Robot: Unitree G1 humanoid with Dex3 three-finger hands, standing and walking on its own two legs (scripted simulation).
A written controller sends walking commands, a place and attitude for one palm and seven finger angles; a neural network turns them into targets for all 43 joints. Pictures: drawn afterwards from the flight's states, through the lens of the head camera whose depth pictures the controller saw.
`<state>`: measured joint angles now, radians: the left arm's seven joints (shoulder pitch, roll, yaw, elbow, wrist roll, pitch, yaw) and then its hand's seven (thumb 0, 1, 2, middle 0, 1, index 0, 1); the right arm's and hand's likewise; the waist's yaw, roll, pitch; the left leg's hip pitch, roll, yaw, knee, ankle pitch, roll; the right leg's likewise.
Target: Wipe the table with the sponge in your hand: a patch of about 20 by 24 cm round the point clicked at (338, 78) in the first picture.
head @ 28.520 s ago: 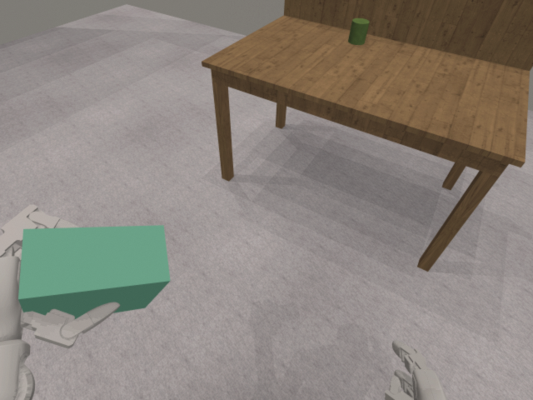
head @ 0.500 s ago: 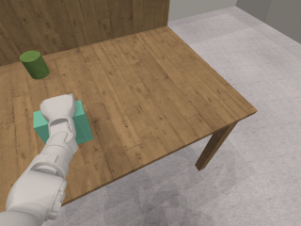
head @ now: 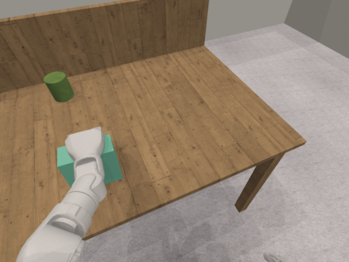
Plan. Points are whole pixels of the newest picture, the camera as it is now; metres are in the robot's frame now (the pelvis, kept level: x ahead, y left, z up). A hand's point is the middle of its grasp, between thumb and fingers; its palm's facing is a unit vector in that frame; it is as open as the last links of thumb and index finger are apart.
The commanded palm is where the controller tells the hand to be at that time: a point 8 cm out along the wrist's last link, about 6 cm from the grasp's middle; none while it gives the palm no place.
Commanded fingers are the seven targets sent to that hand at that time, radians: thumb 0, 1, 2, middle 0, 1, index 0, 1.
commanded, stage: wipe back along the middle lane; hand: left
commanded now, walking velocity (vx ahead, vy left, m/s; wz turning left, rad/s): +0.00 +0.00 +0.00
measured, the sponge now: (94, 169) +0.36 +0.26 -0.05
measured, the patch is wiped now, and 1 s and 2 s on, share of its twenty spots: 0.70 0.70 0.80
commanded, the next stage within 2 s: slide across to the third lane in 0.50 s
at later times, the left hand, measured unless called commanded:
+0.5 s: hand (98, 175) +0.31 +0.22 +0.00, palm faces -0.04 -0.03 -1.00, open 10.5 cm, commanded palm +0.27 +0.19 +0.03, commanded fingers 0.00 0.10 1.30 -1.20 -1.60 -1.20 -1.60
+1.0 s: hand (112, 176) +0.31 +0.18 +0.01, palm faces -0.07 -0.03 -1.00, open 10.5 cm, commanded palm +0.29 +0.15 +0.05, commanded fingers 0.00 0.10 1.30 -1.20 -1.60 -1.20 -1.60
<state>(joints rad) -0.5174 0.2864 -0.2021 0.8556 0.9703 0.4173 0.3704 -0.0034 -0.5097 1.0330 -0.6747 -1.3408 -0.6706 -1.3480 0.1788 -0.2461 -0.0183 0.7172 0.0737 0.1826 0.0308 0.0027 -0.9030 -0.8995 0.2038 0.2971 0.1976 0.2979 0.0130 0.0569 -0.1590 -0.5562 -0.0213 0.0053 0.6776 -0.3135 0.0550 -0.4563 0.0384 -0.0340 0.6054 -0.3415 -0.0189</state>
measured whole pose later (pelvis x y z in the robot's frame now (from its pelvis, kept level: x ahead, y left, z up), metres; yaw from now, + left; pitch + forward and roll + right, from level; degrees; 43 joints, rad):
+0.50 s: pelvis +0.00 -0.02 +0.00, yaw +0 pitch +7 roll -1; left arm -0.27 0.24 -0.26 0.57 0.99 0.49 0.34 0.00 -0.50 1.03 -0.67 -1.34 -0.66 -1.35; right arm 0.12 -0.26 0.00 0.67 0.09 0.19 0.03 0.00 -0.90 -0.90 0.20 0.30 0.20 0.30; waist 0.05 0.06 -0.15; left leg -0.47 -0.02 0.00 0.65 -0.31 0.03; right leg -0.38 0.04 -0.04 0.61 -0.35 -0.04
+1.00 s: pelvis -0.02 -0.03 +0.00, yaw +1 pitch +6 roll +0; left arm -0.37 0.20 -0.29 0.70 0.96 0.46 0.35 0.00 -0.51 1.03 -0.67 -1.34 -0.67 -1.35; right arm 0.13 -0.24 -0.02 0.73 0.08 0.15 0.02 0.01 -0.90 -0.90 0.20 0.30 0.20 0.30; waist 0.05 0.08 -0.13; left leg -0.47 -0.01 -0.01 0.64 -0.28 0.01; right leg -0.39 0.05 -0.05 0.63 -0.34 -0.06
